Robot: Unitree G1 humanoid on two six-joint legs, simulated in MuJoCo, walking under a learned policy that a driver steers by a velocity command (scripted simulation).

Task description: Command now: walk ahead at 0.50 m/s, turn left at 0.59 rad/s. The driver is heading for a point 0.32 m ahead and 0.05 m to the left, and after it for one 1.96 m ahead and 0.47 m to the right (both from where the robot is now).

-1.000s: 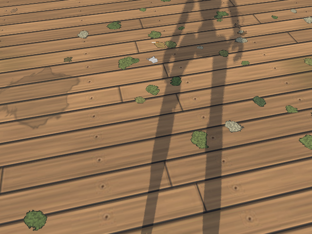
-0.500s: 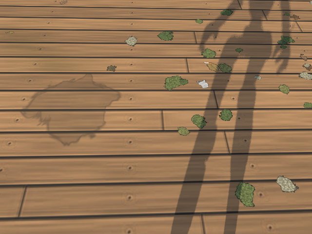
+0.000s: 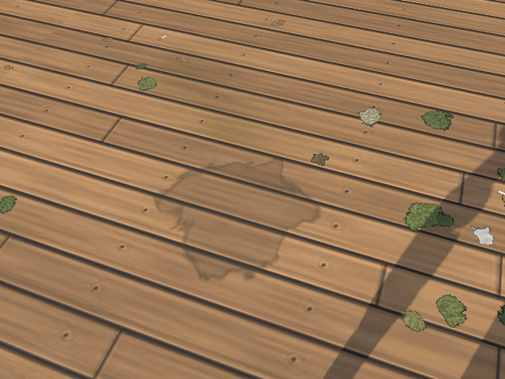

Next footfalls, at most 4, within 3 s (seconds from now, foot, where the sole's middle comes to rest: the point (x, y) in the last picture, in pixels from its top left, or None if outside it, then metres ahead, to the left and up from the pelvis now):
0.26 left None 0.29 0.16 -0.78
0.80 right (291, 324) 0.62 -0.03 -0.78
1.26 left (244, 229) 0.93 0.11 -0.78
1.76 right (359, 204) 1.04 -0.26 -0.78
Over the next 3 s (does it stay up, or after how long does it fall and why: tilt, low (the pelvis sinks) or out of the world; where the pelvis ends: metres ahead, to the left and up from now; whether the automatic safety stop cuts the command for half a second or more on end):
stays up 1.52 -0.47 -0.01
